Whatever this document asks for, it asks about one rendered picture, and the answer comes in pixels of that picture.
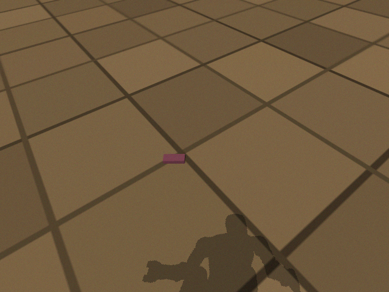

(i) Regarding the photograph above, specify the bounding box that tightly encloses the small box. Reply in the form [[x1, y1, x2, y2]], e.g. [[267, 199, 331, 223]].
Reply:
[[163, 154, 185, 164]]

